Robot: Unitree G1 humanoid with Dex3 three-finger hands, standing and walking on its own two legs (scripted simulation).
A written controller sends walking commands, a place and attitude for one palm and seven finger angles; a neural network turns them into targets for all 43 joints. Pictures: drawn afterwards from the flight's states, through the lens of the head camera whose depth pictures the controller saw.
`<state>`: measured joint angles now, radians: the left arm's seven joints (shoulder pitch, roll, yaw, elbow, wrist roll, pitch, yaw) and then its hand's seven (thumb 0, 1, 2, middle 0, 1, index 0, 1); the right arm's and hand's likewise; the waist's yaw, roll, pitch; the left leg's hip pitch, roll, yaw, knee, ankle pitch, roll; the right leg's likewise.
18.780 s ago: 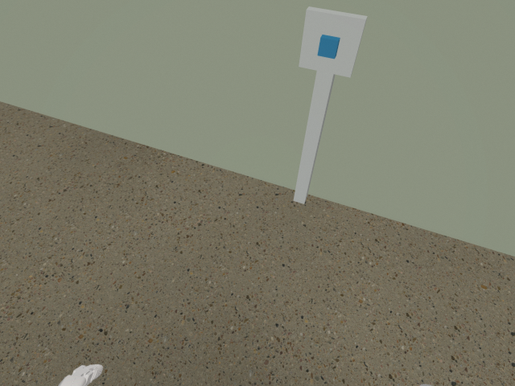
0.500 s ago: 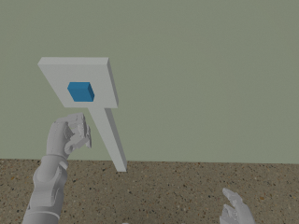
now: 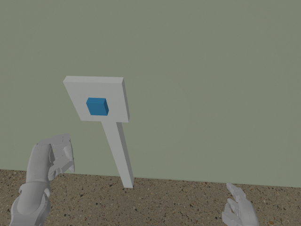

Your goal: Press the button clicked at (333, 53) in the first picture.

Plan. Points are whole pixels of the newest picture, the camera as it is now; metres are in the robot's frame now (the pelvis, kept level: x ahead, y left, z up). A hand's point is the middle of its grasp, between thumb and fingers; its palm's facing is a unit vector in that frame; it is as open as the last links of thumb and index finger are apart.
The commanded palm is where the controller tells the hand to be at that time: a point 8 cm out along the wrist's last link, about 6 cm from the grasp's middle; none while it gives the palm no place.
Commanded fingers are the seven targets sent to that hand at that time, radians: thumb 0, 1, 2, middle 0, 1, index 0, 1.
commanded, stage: draw the hand back to the body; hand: left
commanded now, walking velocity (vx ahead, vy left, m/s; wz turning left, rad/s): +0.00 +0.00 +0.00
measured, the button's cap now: (98, 106) +0.46 +0.22 +0.06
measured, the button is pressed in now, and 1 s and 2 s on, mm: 0 0 0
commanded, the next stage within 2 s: step back with the hand held close in 0.82 s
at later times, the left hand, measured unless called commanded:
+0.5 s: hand (31, 160) +0.20 +0.25 +0.16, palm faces +0.37 -0.84 -0.40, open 3.1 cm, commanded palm +0.14 +0.30 +0.18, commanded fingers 0.00 0.90 0.90 -1.30 -1.50 -1.30 -1.50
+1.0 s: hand (19, 169) +0.18 +0.25 +0.18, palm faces +0.41 -0.83 -0.39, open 3.1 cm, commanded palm +0.13 +0.29 +0.19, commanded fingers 0.00 0.90 0.90 -1.30 -1.50 -1.30 -1.50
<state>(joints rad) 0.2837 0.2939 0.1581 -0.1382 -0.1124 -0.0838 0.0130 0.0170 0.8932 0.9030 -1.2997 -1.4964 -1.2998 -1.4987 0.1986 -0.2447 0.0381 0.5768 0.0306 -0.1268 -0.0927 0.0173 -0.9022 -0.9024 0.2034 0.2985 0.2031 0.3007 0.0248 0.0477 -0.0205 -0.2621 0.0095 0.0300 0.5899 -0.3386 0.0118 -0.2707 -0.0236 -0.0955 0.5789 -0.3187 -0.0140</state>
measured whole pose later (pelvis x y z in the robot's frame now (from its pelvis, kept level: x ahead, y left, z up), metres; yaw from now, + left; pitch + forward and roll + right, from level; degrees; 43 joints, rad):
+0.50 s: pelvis +0.01 +0.02 +0.01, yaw -1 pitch -4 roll -1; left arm 0.52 0.32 0.25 -0.47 -0.05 -0.06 0.11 0.02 0.89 0.90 -1.30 -1.50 -1.30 -1.50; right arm 0.20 -0.22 0.03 0.61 0.00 -0.10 -0.06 0.02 -0.90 -0.90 0.21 0.30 0.20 0.30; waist 0.07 0.07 0.02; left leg -0.07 -0.01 0.05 0.42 -0.28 0.03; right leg -0.07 -0.03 -0.08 0.40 -0.25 0.01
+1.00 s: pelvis -0.01 +0.01 +0.01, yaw +0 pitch -5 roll -1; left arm 0.52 0.32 0.29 -0.48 -0.05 -0.09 0.11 0.02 0.89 0.90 -1.31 -1.50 -1.31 -1.50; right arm 0.20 -0.22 0.03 0.61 -0.01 -0.10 -0.07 0.02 -0.90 -0.90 0.21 0.30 0.20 0.30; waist 0.06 0.06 0.02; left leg -0.09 0.00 0.04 0.43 -0.26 0.03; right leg -0.08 -0.02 -0.09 0.38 -0.21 0.00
